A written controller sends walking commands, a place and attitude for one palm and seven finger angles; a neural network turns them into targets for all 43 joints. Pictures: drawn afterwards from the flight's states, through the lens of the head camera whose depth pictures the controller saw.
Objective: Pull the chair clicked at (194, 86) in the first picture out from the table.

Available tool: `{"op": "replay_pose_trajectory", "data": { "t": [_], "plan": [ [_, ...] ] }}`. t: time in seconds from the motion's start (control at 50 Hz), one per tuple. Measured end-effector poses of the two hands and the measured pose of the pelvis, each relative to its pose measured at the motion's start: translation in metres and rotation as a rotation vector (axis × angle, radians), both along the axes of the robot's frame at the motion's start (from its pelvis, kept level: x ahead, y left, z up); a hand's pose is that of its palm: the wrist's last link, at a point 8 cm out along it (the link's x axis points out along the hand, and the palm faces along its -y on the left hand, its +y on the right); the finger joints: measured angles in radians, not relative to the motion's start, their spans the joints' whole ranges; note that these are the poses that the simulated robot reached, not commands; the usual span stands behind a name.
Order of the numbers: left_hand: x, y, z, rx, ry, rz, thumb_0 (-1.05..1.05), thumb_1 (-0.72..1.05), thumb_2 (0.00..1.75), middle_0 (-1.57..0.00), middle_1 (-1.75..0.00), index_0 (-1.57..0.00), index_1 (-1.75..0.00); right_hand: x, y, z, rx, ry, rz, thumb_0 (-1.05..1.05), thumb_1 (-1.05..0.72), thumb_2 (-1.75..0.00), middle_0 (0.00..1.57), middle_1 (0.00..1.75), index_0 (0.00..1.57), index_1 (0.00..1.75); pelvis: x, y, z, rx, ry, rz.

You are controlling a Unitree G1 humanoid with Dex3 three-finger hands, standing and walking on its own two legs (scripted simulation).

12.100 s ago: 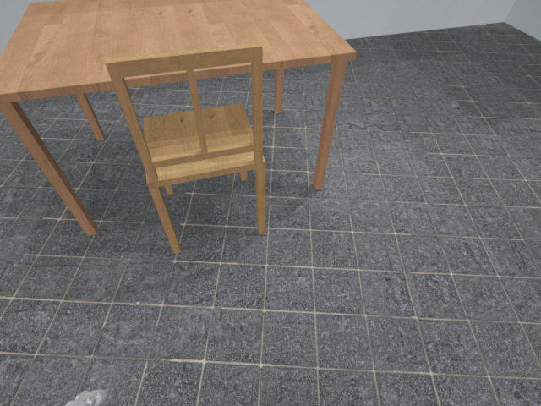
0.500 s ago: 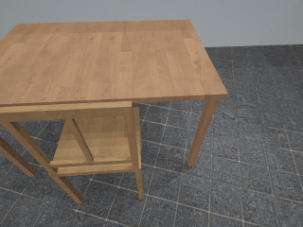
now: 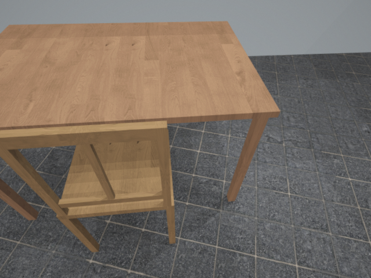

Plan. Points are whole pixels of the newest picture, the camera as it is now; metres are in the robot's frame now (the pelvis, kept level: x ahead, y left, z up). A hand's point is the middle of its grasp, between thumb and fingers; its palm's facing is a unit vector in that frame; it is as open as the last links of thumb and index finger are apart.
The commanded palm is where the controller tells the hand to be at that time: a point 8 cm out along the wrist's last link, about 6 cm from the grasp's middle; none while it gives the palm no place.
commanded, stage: look again from close up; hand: left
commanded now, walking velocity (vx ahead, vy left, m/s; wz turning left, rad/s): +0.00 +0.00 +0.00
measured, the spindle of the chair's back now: (100, 173) +0.40 +0.27 -0.08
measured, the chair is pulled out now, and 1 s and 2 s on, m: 0.00 0.00 0.00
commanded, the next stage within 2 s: raise the hand toward the chair's back in 0.58 s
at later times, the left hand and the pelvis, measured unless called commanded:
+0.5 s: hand out of the picture -0.01 +0.21 -0.17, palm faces -0.03 -0.97 -0.23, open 7.4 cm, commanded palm none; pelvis -0.02 +0.01 +0.01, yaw -1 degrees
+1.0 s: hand (101, 261) +0.16 +0.18 -0.01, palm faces +0.10 -0.99 -0.02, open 8.4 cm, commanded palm +0.09 +0.24 -0.05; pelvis -0.07 -0.02 -0.06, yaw +2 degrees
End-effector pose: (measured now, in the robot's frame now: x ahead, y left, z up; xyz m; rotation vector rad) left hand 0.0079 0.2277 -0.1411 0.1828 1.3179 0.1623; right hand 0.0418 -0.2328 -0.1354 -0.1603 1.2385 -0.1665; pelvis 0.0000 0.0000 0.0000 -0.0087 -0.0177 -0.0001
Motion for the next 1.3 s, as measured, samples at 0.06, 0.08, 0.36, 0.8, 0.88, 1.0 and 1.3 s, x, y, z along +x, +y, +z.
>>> {"op": "replay_pose_trajectory", "data": {
  "t": [0.06, 0.08, 0.36, 0.8, 0.88, 1.0, 1.3],
  "plan": [
    [0.009, 0.012, 0.001, 0.010, -0.033, -0.011, 0.00, 0.90, 0.90, -0.20, -0.30, -0.21, -0.30, -0.004, 0.008, 0.000, 0.004, 0.002, 0.005, 0.00, -0.91, -0.90, 0.20, 0.30, 0.20, 0.30, -0.004, 0.006, -0.001, -0.002, -0.004, -0.002],
    [0.011, 0.015, 0.001, 0.013, -0.041, -0.015, 0.00, 0.90, 0.90, -0.20, -0.30, -0.20, -0.30, -0.006, 0.010, 0.000, 0.003, 0.002, 0.004, 0.00, -0.91, -0.90, 0.20, 0.30, 0.20, 0.30, -0.005, 0.007, 0.000, -0.002, -0.004, -0.002],
    [-0.006, 0.035, 0.008, 0.023, 0.004, -0.038, 0.00, 0.91, 0.90, -0.20, -0.30, -0.20, -0.30, -0.031, 0.016, 0.006, 0.003, 0.049, -0.001, 0.01, -0.91, -0.90, 0.21, 0.30, 0.20, 0.30, -0.018, 0.016, 0.006, 0.009, 0.015, -0.013],
    [0.060, 0.019, 0.087, 0.061, -0.548, 0.068, 0.01, 0.88, 0.89, -0.20, -0.30, -0.20, -0.30, -0.003, 0.001, 0.025, -0.050, -0.234, 0.058, 0.01, -0.91, -0.90, 0.21, 0.30, 0.20, 0.30, -0.033, 0.007, 0.006, 0.022, 0.012, 0.014],
    [0.124, 0.015, 0.142, 0.032, -1.046, 0.037, 0.01, 0.84, 0.87, -0.19, -0.29, -0.20, -0.29, 0.038, -0.007, 0.034, -0.053, -0.459, 0.129, 0.01, -0.90, -0.90, 0.21, 0.30, 0.20, 0.30, -0.049, -0.001, -0.011, 0.008, 0.095, 0.043],
    [0.124, 0.001, 0.127, -0.090, -1.396, -0.105, 0.00, 0.72, 0.82, -0.18, -0.27, -0.18, -0.27, 0.094, -0.023, 0.031, -0.076, -0.701, 0.234, 0.01, -0.90, -0.90, 0.21, 0.30, 0.20, 0.30, -0.070, -0.017, -0.063, -0.003, 0.222, 0.027],
    [0.091, 0.008, 0.102, -0.035, -1.337, -0.094, 0.01, 0.37, 0.67, -0.14, -0.22, -0.15, -0.22, 0.095, 0.004, -0.035, -0.014, -0.660, 0.282, 0.01, -0.90, -0.90, 0.21, 0.30, 0.20, 0.30, -0.079, -0.036, -0.108, -0.063, 0.254, 0.059]
  ]
}}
